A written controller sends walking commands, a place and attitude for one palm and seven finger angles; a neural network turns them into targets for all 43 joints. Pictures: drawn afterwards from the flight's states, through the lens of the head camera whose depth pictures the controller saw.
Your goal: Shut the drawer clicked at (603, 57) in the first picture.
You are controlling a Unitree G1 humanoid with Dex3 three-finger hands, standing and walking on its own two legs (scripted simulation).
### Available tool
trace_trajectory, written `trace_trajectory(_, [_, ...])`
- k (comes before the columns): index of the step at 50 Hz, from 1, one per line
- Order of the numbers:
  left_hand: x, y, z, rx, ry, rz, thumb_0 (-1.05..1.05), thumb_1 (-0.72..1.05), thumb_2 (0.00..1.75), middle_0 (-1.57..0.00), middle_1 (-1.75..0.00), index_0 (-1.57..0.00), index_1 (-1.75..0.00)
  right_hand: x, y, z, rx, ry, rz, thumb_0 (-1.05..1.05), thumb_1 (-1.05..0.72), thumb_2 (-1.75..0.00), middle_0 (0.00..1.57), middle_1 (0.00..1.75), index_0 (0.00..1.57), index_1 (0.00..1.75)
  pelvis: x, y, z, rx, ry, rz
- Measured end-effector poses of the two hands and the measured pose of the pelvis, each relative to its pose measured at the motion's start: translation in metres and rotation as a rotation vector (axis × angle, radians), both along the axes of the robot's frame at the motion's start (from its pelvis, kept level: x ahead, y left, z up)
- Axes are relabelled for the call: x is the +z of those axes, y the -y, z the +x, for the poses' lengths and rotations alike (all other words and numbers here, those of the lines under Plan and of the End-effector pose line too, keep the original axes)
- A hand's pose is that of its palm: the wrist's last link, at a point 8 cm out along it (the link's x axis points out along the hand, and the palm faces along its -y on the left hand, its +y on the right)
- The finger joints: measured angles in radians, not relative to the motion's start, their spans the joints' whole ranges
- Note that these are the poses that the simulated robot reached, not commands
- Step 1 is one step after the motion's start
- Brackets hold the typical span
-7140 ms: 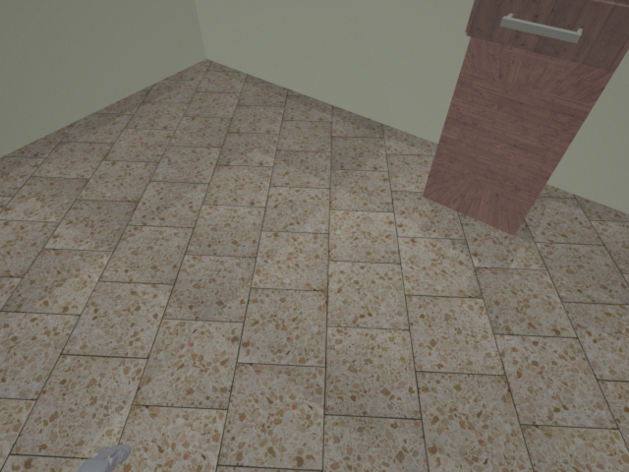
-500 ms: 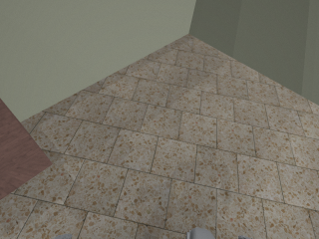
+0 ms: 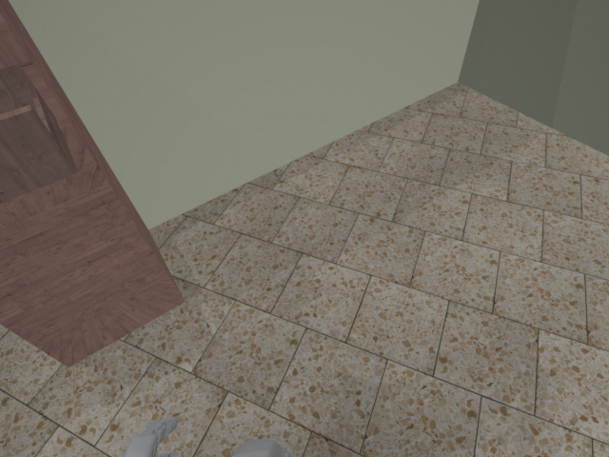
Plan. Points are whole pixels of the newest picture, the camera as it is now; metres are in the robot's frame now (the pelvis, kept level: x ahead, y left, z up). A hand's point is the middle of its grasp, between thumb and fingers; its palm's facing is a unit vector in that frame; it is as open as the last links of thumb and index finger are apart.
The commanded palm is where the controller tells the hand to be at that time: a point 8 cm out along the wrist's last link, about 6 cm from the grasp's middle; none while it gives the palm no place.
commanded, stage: turn to face it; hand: left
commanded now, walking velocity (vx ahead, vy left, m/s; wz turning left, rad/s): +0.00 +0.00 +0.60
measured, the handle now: out of the picture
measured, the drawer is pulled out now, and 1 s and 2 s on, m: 0.19 0.19 0.19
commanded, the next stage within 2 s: take the last steps up to it in 0.94 s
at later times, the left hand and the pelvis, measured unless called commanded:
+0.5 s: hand out of the picture -0.05 +0.30 -0.18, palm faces +0.35 -0.90 -0.25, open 7.4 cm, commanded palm none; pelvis -0.02 +0.07 +0.00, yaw +18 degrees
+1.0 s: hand out of the picture +0.00 +0.26 -0.14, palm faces +0.45 -0.84 -0.29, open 7.4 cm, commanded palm none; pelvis -0.02 +0.03 -0.01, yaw +29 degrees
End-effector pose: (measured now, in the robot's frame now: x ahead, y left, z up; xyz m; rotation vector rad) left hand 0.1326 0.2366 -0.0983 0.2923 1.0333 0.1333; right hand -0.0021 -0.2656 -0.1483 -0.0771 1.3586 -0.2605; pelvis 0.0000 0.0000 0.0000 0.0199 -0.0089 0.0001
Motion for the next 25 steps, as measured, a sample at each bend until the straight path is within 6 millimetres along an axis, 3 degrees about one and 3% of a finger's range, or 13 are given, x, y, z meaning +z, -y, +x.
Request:
trace_trajectory(5, [-0.007, -0.011, -0.05, 0.106, -0.052, -0.007, 0.01, 0.9, 0.9, -0.2, -0.3, -0.2, -0.3, 0.004, 0.004, 0.03, 0.105, 0.007, -0.011, 0.01, -0.91, -0.9, 0.2, 0.3, 0.2, 0.3, 0.001, -0.001, -0.004, 0.076, 0.009, 0.009])
trace_trajectory(9, [-0.018, -0.025, -0.096, 0.194, -0.123, -0.025, 0.0, 0.9, 0.9, -0.2, -0.3, -0.2, -0.3, 0.009, -0.006, 0.065, 0.2, 0.024, -0.033, 0.01, -0.91, -0.9, 0.2, 0.3, 0.2, 0.3, 0.0, -0.01, -0.008, 0.132, 0.004, 0.01])
trace_trajectory(13, [-0.035, -0.047, -0.145, 0.287, -0.203, -0.049, 0.0, 0.9, 0.9, -0.2, -0.3, -0.2, -0.3, 0.016, -0.032, 0.111, 0.312, 0.084, -0.063, 0.01, -0.91, -0.9, 0.2, 0.3, 0.2, 0.3, -0.006, -0.027, -0.012, 0.186, -0.004, -0.001])
trace_trajectory(18, [-0.063, -0.083, -0.198, 0.406, -0.289, -0.077, 0.01, 0.9, 0.9, -0.2, -0.3, -0.2, -0.3, 0.025, -0.079, 0.162, 0.445, 0.206, -0.103, 0.01, -0.91, -0.9, 0.2, 0.3, 0.2, 0.3, -0.02, -0.054, -0.016, 0.248, -0.012, -0.018])
trace_trajectory(21, [-0.061, -0.097, -0.209, 0.445, -0.311, -0.08, 0.01, 0.91, 0.9, -0.2, -0.3, -0.2, -0.3, 0.039, -0.102, 0.172, 0.487, 0.249, -0.11, 0.0, -0.91, -0.9, 0.2, 0.3, 0.2, 0.3, -0.013, -0.063, -0.017, 0.268, -0.006, -0.04])
trace_trajectory(25, [-0.051, -0.109, -0.202, 0.467, -0.246, -0.092, 0.01, 0.91, 0.9, -0.19, -0.3, -0.2, -0.3, 0.048, -0.124, 0.172, 0.523, 0.253, -0.106, 0.0, -0.91, -0.9, 0.2, 0.3, 0.2, 0.3, -0.003, -0.073, -0.019, 0.311, 0.005, -0.06])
